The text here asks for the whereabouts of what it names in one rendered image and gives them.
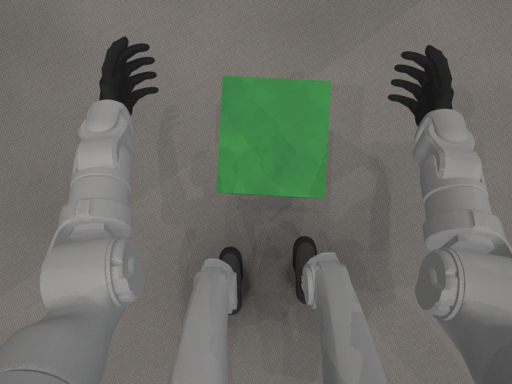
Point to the left robot shin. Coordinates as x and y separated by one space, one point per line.
213 262

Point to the right robot forearm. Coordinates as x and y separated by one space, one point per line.
458 213

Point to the left robot forearm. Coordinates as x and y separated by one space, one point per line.
99 201

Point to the right robot shin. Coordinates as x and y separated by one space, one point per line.
322 257

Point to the carton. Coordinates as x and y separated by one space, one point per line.
273 137

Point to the robot right upper arm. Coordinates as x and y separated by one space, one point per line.
470 295

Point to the robot shin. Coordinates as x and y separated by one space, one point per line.
322 257
213 262

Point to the robot left upper arm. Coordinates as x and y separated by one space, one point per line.
86 286

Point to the right robot hand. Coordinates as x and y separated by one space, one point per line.
435 91

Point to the left robot hand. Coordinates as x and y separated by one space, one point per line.
116 82

